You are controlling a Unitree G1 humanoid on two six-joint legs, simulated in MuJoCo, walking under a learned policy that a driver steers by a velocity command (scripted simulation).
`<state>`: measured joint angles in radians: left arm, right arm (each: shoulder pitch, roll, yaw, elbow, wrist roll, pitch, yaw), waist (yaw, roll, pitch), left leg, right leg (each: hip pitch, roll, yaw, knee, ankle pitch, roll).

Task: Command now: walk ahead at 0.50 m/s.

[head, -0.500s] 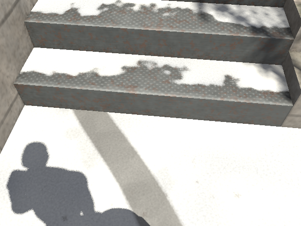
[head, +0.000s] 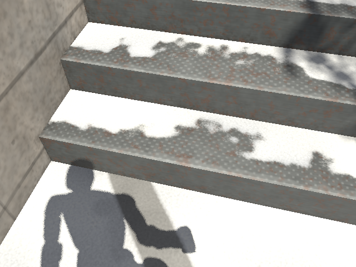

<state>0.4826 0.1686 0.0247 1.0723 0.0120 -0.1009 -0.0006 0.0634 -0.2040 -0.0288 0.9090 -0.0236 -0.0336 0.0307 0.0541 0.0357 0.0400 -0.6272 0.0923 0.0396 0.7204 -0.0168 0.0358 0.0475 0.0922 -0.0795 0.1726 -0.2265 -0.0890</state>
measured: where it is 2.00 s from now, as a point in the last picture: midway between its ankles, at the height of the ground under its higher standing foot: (187, 164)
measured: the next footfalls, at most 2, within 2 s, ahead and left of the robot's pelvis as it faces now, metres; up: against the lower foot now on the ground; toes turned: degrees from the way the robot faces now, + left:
left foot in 0.16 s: +0.26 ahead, +0.11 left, +0.00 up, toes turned +4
right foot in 0.70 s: +0.55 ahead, -0.06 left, +0.00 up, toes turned -4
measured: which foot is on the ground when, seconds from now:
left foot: up 0.00-0.14, down 0.16-0.70, up 0.72-1.00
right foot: down 0.00-0.18, up 0.20-0.68, down 0.70-1.00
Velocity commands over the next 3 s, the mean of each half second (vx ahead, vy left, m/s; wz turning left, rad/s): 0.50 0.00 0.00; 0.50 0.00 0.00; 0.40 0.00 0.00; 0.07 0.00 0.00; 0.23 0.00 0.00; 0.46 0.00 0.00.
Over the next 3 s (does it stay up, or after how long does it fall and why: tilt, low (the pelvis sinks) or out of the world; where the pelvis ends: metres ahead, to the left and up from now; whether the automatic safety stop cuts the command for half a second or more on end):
stays up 1.21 0.01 0.30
